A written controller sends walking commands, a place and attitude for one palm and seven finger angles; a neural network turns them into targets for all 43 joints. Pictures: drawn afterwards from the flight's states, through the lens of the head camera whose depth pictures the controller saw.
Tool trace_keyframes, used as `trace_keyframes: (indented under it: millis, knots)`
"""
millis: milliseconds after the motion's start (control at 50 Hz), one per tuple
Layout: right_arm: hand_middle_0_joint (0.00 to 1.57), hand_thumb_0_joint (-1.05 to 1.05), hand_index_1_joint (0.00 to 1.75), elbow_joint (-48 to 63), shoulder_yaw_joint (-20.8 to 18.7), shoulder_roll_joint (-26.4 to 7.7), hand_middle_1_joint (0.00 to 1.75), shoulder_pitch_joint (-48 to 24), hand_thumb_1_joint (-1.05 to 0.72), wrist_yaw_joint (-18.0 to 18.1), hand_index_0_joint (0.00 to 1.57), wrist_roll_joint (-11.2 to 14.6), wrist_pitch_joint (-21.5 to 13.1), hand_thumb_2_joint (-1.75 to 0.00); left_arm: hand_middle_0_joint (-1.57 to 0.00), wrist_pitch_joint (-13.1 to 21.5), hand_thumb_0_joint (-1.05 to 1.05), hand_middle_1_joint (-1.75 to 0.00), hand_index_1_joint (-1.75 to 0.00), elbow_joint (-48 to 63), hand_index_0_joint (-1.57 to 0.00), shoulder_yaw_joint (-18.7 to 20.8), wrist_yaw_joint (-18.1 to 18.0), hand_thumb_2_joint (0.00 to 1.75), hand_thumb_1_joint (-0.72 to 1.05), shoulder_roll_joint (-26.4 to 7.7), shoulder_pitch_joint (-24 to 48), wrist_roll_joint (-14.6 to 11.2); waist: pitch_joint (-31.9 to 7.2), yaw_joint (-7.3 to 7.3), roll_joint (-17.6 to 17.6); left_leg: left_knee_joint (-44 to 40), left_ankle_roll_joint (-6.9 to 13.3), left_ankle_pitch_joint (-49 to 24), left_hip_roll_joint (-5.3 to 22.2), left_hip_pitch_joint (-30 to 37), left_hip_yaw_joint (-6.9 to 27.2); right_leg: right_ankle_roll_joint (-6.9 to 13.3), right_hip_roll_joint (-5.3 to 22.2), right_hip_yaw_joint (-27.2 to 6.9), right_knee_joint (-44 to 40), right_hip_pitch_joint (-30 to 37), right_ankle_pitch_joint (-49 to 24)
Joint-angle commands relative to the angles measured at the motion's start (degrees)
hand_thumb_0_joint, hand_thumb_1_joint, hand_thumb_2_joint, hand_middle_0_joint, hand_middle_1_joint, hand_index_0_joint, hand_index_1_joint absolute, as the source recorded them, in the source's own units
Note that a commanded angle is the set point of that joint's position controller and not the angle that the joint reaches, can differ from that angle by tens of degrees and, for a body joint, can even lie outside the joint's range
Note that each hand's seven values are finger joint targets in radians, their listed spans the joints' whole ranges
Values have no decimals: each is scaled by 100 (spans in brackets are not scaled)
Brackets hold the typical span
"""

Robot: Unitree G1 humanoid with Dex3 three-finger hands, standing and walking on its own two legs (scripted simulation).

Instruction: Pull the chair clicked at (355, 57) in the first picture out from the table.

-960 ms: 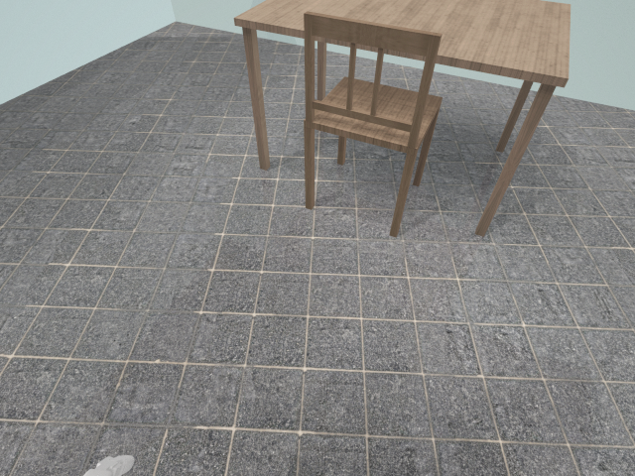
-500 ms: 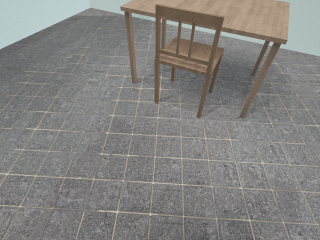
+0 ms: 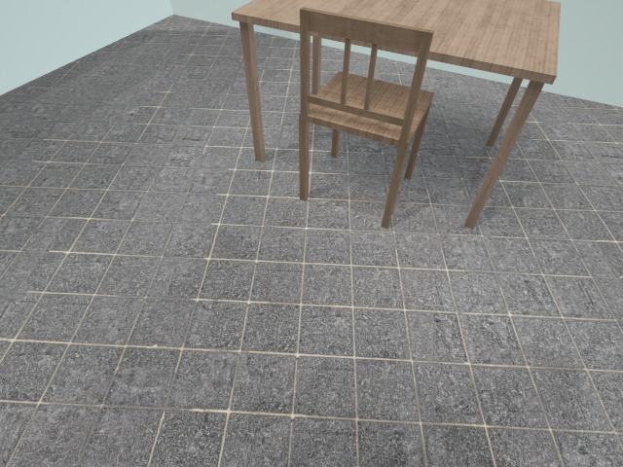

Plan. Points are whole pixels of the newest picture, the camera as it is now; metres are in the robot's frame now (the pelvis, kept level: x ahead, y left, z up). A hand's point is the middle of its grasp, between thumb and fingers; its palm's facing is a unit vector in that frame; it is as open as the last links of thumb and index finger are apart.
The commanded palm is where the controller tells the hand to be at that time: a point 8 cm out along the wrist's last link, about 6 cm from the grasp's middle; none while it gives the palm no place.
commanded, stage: look at it before walking up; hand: left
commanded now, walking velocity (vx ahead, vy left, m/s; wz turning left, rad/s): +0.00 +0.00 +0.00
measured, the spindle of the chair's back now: (345, 72) +1.35 -0.05 -0.11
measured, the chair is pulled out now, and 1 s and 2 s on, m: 0.00 0.00 0.00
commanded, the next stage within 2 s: walk to a spot facing it in 0.48 s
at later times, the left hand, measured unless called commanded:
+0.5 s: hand out of the picture +0.08 +0.24 -0.15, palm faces -0.02 -0.94 -0.33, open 7.4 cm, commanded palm none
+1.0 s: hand out of the picture +0.07 +0.20 -0.19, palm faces -0.05 -0.99 -0.14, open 7.4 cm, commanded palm none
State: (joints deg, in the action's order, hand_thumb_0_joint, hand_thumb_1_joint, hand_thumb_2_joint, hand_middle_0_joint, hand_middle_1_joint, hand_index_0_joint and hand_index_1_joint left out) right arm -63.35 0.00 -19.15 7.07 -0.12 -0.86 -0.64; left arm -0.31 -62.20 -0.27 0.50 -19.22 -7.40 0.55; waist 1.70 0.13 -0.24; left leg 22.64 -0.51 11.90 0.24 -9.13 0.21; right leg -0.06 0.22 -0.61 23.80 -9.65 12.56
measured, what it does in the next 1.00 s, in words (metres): lifts its right foot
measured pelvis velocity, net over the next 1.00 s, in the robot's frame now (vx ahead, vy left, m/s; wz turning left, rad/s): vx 0.09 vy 0.02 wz -0.04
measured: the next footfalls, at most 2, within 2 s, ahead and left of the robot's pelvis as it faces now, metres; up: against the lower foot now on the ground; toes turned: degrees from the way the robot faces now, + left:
right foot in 1.24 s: +0.33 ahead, -0.14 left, +0.00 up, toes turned -11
left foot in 1.66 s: +0.48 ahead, +0.10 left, +0.00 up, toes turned +12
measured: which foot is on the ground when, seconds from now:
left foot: down 0.00-1.00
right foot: down 0.00-0.88, up 0.90-1.00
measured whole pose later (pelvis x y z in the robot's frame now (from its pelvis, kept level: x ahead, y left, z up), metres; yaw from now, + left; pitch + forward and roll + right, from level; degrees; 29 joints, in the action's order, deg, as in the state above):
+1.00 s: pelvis +0.09 +0.02 -0.01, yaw -2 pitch +0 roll -1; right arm -64.4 -0.5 -8.9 23.4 0.9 -1.6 -4.0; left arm -1.3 -64.4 1.6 1.5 -11.5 -19.3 1.4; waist 0.6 1.7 -2.1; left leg 25.6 0.9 21.7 1.2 -3.9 -4.3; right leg 1.1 1.2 2.1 56.6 -22.0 25.5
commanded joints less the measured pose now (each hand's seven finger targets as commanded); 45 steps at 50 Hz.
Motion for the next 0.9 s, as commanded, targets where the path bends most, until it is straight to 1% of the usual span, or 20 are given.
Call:
trace_keyframes:
  millis: [0,260,320,380,540,560,580,600,620,640,680,700,740,760,780,800,820,840,860,880]
  knots:
    - [20,0,30,369,-218,-1185,30,-306,-90,81,20,28,-144,-90,-20,162,0,-30,-30,376,-20,212,-106,90,90,-1164,210,4,-353,-23,13,-393,221,-671,652,96,555,189,646,-568,-440,15,-550]
    - [20,0,30,350,-208,-1170,30,-324,-90,87,20,33,-132,-90,-20,170,0,-30,-30,360,-20,217,-113,90,90,-1173,206,4,-364,-24,0,-415,195,-803,664,202,510,184,655,-573,-479,85,-780]
    - [20,0,30,349,-204,-1168,30,-313,-90,91,20,44,-133,-90,-20,181,0,-30,-30,357,-20,224,-118,90,90,-1186,182,5,-425,-28,-45,-381,189,-952,666,248,508,192,663,-578,-475,165,-979]
    - [20,0,30,342,-202,-1175,30,-331,-90,94,20,34,-133,-90,-20,176,0,-30,-30,349,-20,217,-117,90,90,-1175,175,2,-390,-27,31,-414,183,-932,674,276,481,187,669,-565,-485,143,-975]
    - [20,0,30,329,-200,-1166,30,-321,-90,95,20,42,-123,-90,-20,178,0,-30,-30,334,-20,224,-119,90,90,-1176,183,7,-321,-16,-60,-458,173,-904,677,280,494,183,664,-572,-548,150,-959]
    - [20,0,30,321,-197,-1159,30,-313,-90,94,20,41,-119,-90,-20,178,0,-30,-30,330,-20,221,-117,90,90,-1178,177,5,-305,-31,-53,-474,171,-811,672,258,484,181,665,-589,-582,146,-861]
    - [20,0,30,224,-84,-692,30,-145,-90,77,20,13,-73,-90,-20,124,0,-30,-30,217,-20,127,-133,90,90,-708,-73,-8,-404,-33,-39,-402,114,-572,644,286,406,124,672,-559,-607,173,-508]
    - [20,0,30,156,-23,-419,30,61,-90,54,20,-13,-8,-90,-20,58,0,-30,-30,152,-20,71,-136,90,90,-480,-281,10,-340,-41,-84,-323,70,54,570,209,326,101,628,-595,-608,94,334]
    - [20,0,30,151,-32,-401,30,172,-90,38,20,-27,25,-90,-20,23,0,-30,-30,125,-20,82,-114,90,90,-488,-415,37,-262,-58,-173,-217,84,733,490,66,277,139,601,-704,-667,-9,1126]
    - [20,0,30,157,-56,-394,30,216,-90,23,20,-51,48,-90,-20,-3,0,-30,-30,128,-20,115,-81,90,90,-541,-472,55,21,-70,-255,-189,97,1381,408,-231,249,193,617,-830,-783,-176,1802]
    - [20,0,30,220,-74,-380,30,291,-90,5,20,-79,64,-90,-20,-26,0,-30,-30,182,-20,189,-33,90,90,-659,-636,75,391,-120,-505,172,89,1859,242,-775,116,357,719,-1177,-966,-322,2587]
    - [20,0,30,251,-92,-319,30,316,-90,5,20,-78,54,-90,-20,-19,0,-30,-30,198,-20,233,-27,90,90,-690,-764,74,519,-147,-720,490,78,1800,161,-956,-32,475,856,-1387,-1097,-360,2807]
    - [20,0,30,321,-113,-211,30,465,-90,8,20,-61,2,-90,-20,18,0,-30,-30,236,-20,300,-31,90,90,-745,-934,54,554,-125,-909,1045,84,1447,141,-1098,-269,712,1173,-1725,-1272,-315,2917]
    - [20,0,30,332,-125,-153,30,560,-90,10,20,-51,-39,-90,-20,52,0,-30,-30,259,-20,329,-36,90,90,-701,-935,46,568,-64,-817,1057,97,1264,192,-1023,-295,796,1236,-1731,-1215,-345,2668]
    - [20,0,30,324,-129,-107,30,684,-90,14,20,-39,-82,-90,-20,85,0,-30,-30,302,-20,337,-33,90,90,-640,-950,34,539,-18,-729,934,120,1123,222,-816,-285,822,1186,-1623,-1060,-434,2335]
    - [20,0,30,274,-139,-52,30,879,-90,18,20,-23,-127,-90,-20,102,0,-30,-30,316,-20,336,-30,90,90,-531,-882,25,525,95,-513,580,151,1034,265,-441,-260,778,1044,-1342,-763,-654,1976]
    - [20,0,30,189,-163,-70,30,1150,-90,27,20,-14,-159,-90,-20,112,0,-30,-30,352,-20,319,-13,90,90,-380,-808,21,490,196,-202,271,219,1047,361,49,-66,655,731,-946,-304,-994,1667]
    - [20,0,30,38,-229,-261,30,1625,-90,52,20,-42,-197,-90,-20,116,0,-30,-30,432,-20,289,6,90,90,-132,-681,31,529,382,590,-254,454,1151,911,579,751,435,263,-377,720,-1619,1414]
    - [20,0,30,-119,-343,-614,30,2203,-90,77,20,-87,-229,-90,-20,153,0,-30,-30,576,-20,248,21,90,90,168,-475,49,543,565,1699,-1007,906,1266,1868,1117,2039,190,-200,481,2259,-2495,1474]
    - [20,0,30,-209,-345,-522,30,2600,-90,129,20,-75,-258,-90,-20,221,0,-30,-30,795,-20,249,-14,90,90,119,-10,96,859,685,1512,-1268,1190,528,2216,1315,2515,167,-35,211,3084,-3230,1884]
